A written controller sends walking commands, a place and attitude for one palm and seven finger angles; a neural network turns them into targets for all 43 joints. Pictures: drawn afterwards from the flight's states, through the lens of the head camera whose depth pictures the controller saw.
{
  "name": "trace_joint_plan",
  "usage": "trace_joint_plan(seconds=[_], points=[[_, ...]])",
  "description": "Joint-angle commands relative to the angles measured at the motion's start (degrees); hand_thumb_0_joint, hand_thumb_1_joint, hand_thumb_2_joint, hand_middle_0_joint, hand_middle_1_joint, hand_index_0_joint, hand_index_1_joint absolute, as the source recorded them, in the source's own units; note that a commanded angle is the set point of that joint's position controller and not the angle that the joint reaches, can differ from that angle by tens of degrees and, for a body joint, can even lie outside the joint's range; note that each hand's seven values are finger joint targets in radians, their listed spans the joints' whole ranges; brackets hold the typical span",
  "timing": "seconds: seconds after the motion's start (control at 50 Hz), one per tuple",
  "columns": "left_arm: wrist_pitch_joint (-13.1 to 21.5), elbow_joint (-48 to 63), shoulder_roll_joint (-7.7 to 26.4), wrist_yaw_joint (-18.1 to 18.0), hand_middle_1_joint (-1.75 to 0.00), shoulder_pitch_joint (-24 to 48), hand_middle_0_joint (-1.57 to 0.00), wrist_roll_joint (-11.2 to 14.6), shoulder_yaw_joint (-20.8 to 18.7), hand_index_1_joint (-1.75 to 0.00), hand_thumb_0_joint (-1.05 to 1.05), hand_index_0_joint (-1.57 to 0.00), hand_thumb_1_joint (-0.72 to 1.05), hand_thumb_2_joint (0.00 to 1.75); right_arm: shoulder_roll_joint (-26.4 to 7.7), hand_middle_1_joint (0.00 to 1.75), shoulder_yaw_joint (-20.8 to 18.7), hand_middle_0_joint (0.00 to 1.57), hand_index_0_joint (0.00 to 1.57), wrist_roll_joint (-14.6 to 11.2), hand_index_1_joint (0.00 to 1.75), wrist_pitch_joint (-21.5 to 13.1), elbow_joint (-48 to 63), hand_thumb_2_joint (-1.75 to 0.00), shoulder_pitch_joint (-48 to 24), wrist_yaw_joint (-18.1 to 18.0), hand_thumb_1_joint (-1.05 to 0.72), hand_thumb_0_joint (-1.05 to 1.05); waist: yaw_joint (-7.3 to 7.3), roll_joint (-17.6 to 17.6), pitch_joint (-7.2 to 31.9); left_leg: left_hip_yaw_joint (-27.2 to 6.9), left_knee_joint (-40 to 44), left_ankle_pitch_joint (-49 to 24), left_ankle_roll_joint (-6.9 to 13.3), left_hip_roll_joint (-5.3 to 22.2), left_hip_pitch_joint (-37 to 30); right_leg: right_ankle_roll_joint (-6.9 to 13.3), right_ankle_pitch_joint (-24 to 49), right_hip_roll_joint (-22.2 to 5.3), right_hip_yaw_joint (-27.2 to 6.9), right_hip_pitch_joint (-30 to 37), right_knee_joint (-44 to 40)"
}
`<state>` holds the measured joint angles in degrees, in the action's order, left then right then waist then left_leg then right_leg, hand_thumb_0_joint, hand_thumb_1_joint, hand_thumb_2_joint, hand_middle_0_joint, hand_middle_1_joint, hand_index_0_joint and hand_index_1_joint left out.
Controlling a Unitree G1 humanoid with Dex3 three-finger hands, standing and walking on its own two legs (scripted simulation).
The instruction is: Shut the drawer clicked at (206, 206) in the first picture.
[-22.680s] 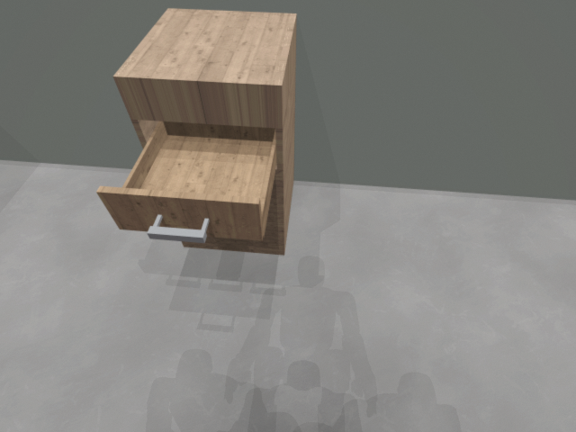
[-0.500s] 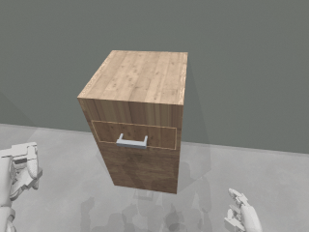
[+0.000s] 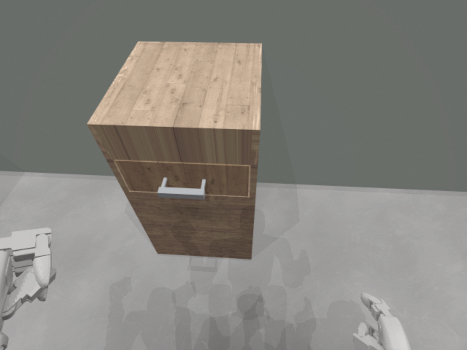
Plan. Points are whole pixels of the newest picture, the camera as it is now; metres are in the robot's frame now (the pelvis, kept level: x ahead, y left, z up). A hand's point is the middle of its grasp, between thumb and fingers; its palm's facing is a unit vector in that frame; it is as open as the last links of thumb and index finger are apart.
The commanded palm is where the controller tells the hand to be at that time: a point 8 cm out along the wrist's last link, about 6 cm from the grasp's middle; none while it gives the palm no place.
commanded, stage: step back with the hand held close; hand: left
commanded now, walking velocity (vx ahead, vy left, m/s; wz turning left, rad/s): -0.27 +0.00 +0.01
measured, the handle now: (182, 187) +0.57 +0.19 -0.20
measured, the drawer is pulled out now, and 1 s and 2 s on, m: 0.00 0.00 0.00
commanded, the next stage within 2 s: stop stepping back and stand still in 1.12 s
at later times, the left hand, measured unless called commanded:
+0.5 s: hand out of the picture +0.13 +0.25 +0.16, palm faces +0.37 -0.80 -0.46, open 3.3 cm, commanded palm +0.06 +0.29 +0.18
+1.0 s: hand out of the picture +0.09 +0.27 +0.18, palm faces +0.40 -0.77 -0.49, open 3.3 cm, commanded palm +0.02 +0.29 +0.18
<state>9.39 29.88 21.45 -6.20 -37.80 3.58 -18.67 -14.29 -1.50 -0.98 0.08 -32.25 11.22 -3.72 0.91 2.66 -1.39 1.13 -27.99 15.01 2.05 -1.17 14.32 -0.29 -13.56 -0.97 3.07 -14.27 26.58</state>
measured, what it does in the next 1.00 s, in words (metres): lifts its right foot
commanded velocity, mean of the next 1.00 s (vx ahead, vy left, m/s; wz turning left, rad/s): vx -0.35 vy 0.00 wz -0.04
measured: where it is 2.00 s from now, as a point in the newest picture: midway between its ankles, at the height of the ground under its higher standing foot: outside the picture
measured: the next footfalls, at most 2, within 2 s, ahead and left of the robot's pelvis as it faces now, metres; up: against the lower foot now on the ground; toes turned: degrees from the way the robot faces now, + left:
right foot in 1.14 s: -0.19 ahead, -0.10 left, +0.00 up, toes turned +4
left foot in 1.34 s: -0.10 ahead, +0.06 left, +0.00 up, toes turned +1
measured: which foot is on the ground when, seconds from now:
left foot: down 0.00-1.00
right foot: down 0.00-0.82, up 0.84-1.00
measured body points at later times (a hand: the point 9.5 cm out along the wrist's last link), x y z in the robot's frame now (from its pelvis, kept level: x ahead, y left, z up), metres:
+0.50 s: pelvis -0.06 +0.01 -0.01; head -0.04 +0.02 +0.44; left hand +0.10 +0.29 +0.18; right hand +0.11 -0.23 -0.08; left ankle +0.00 +0.09 -0.74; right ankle +0.00 -0.12 -0.74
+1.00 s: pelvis -0.09 +0.01 -0.01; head -0.06 +0.04 +0.44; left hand +0.07 +0.31 +0.20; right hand +0.09 -0.22 -0.08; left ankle -0.01 +0.10 -0.74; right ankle -0.21 -0.13 -0.70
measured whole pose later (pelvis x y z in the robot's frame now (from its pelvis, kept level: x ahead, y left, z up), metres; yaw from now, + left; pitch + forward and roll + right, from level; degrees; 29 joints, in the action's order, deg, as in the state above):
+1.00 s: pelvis -0.09 +0.01 -0.01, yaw +2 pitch +6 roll -4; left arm 17.8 36.3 25.9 -8.3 -35.6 1.9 -26.6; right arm -9.7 -1.1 1.4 -6.2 -34.5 11.4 -3.2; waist 0.4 -0.4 2.3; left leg -2.0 -29.1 5.7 2.8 0.5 30.0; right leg -0.2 -24.5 5.1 -1.8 -15.6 42.5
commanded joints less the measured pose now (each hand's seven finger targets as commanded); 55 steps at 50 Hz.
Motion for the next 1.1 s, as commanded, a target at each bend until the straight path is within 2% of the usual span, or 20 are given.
trace_joint_plan(seconds=[0.0, 0.1, 0.26, 0.34, 0.38, 0.44, 0.5, 0.54, 0.58, 0.64, 0.68, 0.72, 0.76, 0.8, 0.84, 0.86, 0.92, 0.96, 1.04, 1.08], points=[[5.00, 16.82, 12.71, -2.93, -1.60, 0.15, -1.40, 0.54, -11.38, -1.60, 0.00, -1.40, 0.90, 0.90, -5.55, 0.30, -1.52, 0.20, 0.20, 0.02, 0.30, -3.08, 10.70, -0.90, -6.62, -1.31, -0.90, 0.00, -1.70, 1.92, 12.51, -6.42, 4.49, -20.71, 0.59, 6.23, 2.73, 0.36, 19.28, -2.81, -3.19, 10.46, 1.55], [5.32, 11.77, 9.88, -3.07, -1.60, -0.12, -1.40, 0.38, -9.96, -1.60, 0.00, -1.40, 0.90, 0.90, -5.61, 0.30, -2.01, 0.20, 0.20, 0.36, 0.30, -3.47, 9.41, -0.90, -5.89, -1.33, -0.90, 0.00, -1.16, 2.04, 7.77, -7.39, 7.28, -11.48, 1.17, 7.15, 8.45, 0.25, 11.91, -1.72, -3.49, 8.79, 1.69], [6.48, 11.89, 8.63, -3.31, -1.60, 3.08, -1.40, -0.71, -7.57, -1.60, 0.00, -1.40, 0.90, 0.90, -6.08, 0.30, -1.83, 0.20, 0.20, 0.23, 0.30, -4.47, 9.56, -0.90, -5.72, -0.54, -0.90, 0.00, -0.30, -2.45, 3.34, -8.13, 7.78, 11.86, 2.16, 5.96, 17.39, 0.73, -2.70, -2.93, -6.87, 6.39, -2.86], [7.42, 15.39, 10.34, -4.06, -1.60, 4.31, -1.40, -1.28, -8.55, -1.60, 0.00, -1.40, 0.90, 0.90, -6.16, 0.30, -1.63, 0.20, 0.20, 0.67, 0.30, -5.15, 9.65, -0.90, -5.24, -0.70, -0.90, 0.00, -0.08, -1.58, 3.77, -8.38, 7.02, 13.05, 2.14, 5.50, 16.64, 0.88, -7.28, -2.90, -7.09, 4.43, -4.98], [7.87, 16.58, 10.44, -4.23, -1.60, 4.50, -1.40, -1.51, -8.70, -1.60, 0.00, -1.40, 0.90, 0.90, -6.25, 0.30, -1.49, 0.20, 0.20, 0.70, 0.30, -5.58, 9.87, -0.90, -5.17, -0.76, -0.90, 0.00, -0.05, 1.20, 4.00, -9.57, 8.99, 14.96, 2.68, 6.58, 18.39, 0.40, -7.14, -1.53, -6.18, 6.11, -2.89], [8.44, 17.16, 10.44, -4.28, -1.60, 4.10, -1.40, -2.17, -9.55, -1.60, 0.00, -1.40, 0.90, 0.90, -6.53, 0.30, -1.42, 0.20, 0.20, 0.68, 0.30, -6.26, 10.10, -0.90, -5.28, -1.03, -0.90, 0.00, -0.41, 7.48, 4.96, -13.36, 14.70, 18.90, 4.14, 10.05, 26.42, -0.33, 0.30, 1.95, -4.09, 14.34, 7.01], [8.66, 15.78, 11.56, -4.05, -1.60, 2.38, -1.40, -2.12, -11.68, -1.60, 0.00, -1.40, 0.90, 0.90, -6.10, 0.30, -2.08, 0.20, 0.20, 0.77, 0.30, -6.65, 9.88, -0.90, -4.93, -1.03, -0.90, 0.00, -0.72, 5.24, 7.21, -12.62, 11.83, 11.81, 4.05, 9.60, 26.25, -0.28, 9.74, 2.24, -5.31, 16.34, 8.59], [9.22, 14.19, 11.68, -3.72, -1.60, 2.31, -1.40, -2.06, -12.56, -1.60, 0.00, -1.40, 0.90, 0.90, -5.90, 0.30, -2.33, 0.20, 0.20, 0.65, 0.30, -6.75, 9.31, -0.90, -5.41, -0.87, -0.90, 0.00, -0.54, 3.77, 6.40, -11.72, 9.64, 11.83, 4.34, 8.87, 28.24, -0.08, 12.16, 1.41, -7.46, 16.65, 8.34], [9.47, 14.81, 10.96, -3.29, -1.60, 2.57, -1.40, -1.70, -11.56, -1.60, 0.00, -1.40, 0.90, 0.90, -6.03, 0.30, -2.74, 0.20, 0.20, 0.56, 0.30, -6.47, 8.51, -0.90, -4.21, -0.34, -0.90, 0.00, -0.18, -1.26, 7.80, -8.78, 3.78, 8.54, 2.83, 5.94, 23.60, 1.13, 12.92, -1.49, -10.63, 12.37, 3.68], [9.83, 14.72, 11.02, -3.37, -1.60, 2.88, -1.40, -0.82, -10.31, -1.60, 0.00, -1.40, 0.90, 0.90, -5.53, 0.30, -3.52, 0.20, 0.20, 0.56, 0.30, -6.11, 7.14, -0.90, -3.57, 0.32, -0.90, 0.00, 0.77, -7.58, 7.88, -5.00, -5.56, 5.73, 0.16, 1.66, 12.12, 4.66, 3.39, -8.30, -16.06, -1.16, -6.83], [10.03, 14.88, 11.60, -4.00, -1.60, 2.37, -1.40, -0.53, -10.35, -1.60, 0.00, -1.40, 0.90, 0.90, -5.15, 0.30, -3.69, 0.20, 0.20, 0.51, 0.30, -5.50, 6.42, -0.90, -3.82, 0.45, -0.90, 0.00, 0.92, -9.39, 8.33, -3.85, -9.01, 4.48, -0.71, 0.93, 6.80, 5.90, -2.93, -10.74, -15.37, -6.87, -10.22], [10.22, 15.47, 12.40, -4.53, -1.60, 1.82, -1.40, -0.49, -11.12, -1.60, 0.00, -1.40, 0.90, 0.90, -4.90, 0.30, -3.37, 0.20, 0.20, 0.65, 0.30, -5.18, 6.31, -0.90, -4.64, 0.14, -0.90, 0.00, 1.03, -6.80, 8.14, -5.34, -5.31, 2.61, -0.18, 2.01, 5.12, 4.90, -2.39, -8.50, -11.90, -8.65, -8.61], [10.59, 16.22, 12.99, -4.56, -1.60, 0.94, -1.40, -0.88, -11.98, -1.60, 0.00, -1.40, 0.90, 0.90, -5.31, 0.30, -3.15, 0.20, 0.20, 0.61, 0.30, -5.33, 6.88, -0.90, -5.80, -0.41, -0.90, 0.00, 0.85, -1.54, 7.92, -9.51, 3.62, 0.87, 1.62, 5.98, 9.35, 1.60, -0.16, -1.93, -6.57, -4.29, -2.22], [11.33, 18.39, 13.42, -3.87, -1.60, 1.65, -1.40, -1.83, -12.88, -1.60, 0.00, -1.40, 0.90, 0.90, -6.45, 0.30, -3.21, 0.20, 0.20, 0.64, 0.30, -6.48, 8.09, -0.90, -6.80, -0.92, -0.90, 0.00, 0.25, 9.47, 9.17, -17.73, 15.92, 10.28, 5.12, 14.07, 23.11, -0.64, 2.22, 5.22, -3.12, 9.89, 14.00], [11.58, 18.17, 12.69, -3.36, -1.60, 3.32, -1.40, -2.81, -13.51, -1.60, 0.00, -1.40, 0.90, 0.90, -6.21, 0.30, -3.23, 0.20, 0.20, 1.70, 0.30, -7.32, 8.29, -0.90, -6.58, -1.23, -0.90, 0.00, -0.05, 13.22, 7.22, -22.28, 21.64, 22.95, 8.00, 18.99, 32.40, -0.52, -4.79, 6.66, -5.15, 13.45, 26.48], [11.41, 18.44, 12.94, -3.57, -1.60, 4.78, -1.40, -2.90, -13.82, -1.60, 0.00, -1.40, 0.90, 0.90, -6.00, 0.30, -3.28, 0.20, 0.20, 2.07, 0.30, -7.67, 7.72, -0.90, -5.76, -1.25, -0.90, 0.00, 0.12, 10.84, 6.23, -22.16, 20.57, 21.19, 8.62, 19.23, 32.18, -0.38, -6.11, 6.47, -6.34, 11.65, 28.70], [11.67, 17.35, 11.36, -3.16, -1.60, 2.12, -1.40, -1.62, -12.22, -1.60, 0.00, -1.40, 0.90, 0.90, -5.50, 0.30, -3.40, 0.20, 0.20, 2.30, 0.30, -9.07, 6.35, -0.90, -4.56, -0.75, -0.90, 0.00, -0.26, 4.70, 7.80, -17.58, 13.31, 3.96, 7.29, 16.48, 16.64, 0.16, -12.43, 5.45, -6.20, 3.06, 18.24], [11.84, 16.67, 10.21, -2.55, -1.60, 0.34, -1.40, -0.50, -10.52, -1.60, 0.00, -1.40, 0.90, 0.90, -5.13, 0.30, -3.09, 0.20, 0.20, 2.79, 0.30, -9.84, 3.99, -0.90, -3.31, 0.05, -0.90, 0.00, -0.24, 6.40, 9.96, -16.99, 12.17, -5.43, 6.28, 14.96, 3.63, 0.66, -15.82, 5.16, -5.14, -3.29, 10.63], [13.46, 19.50, 11.92, -1.33, -1.60, 3.63, -1.40, -0.33, -9.85, -1.60, 0.00, -1.40, 0.90, 0.90, -5.25, 0.30, -2.73, 0.20, 0.20, 4.13, 0.30, -10.37, 0.32, -0.90, -1.26, 1.61, -0.90, 0.00, -0.56, 10.77, 18.67, -12.82, 3.53, -46.52, 4.52, 14.91, -20.90, 0.23, -9.83, 4.42, -4.92, -8.50, -2.31], [13.96, 21.72, 13.44, -0.75, -1.60, 4.71, -1.40, -0.22, -11.08, -1.60, 0.00, -1.40, 0.90, 0.90, -5.01, 0.30, -2.88, 0.20, 0.20, 3.80, 0.30, -9.81, 1.35, -0.90, -1.71, 2.18, -0.90, 0.00, -0.92, 9.74, 22.19, -9.79, 0.57, -51.86, 3.94, 13.77, -25.66, -0.62, -5.31, 4.76, -4.07, -6.84, -5.17]])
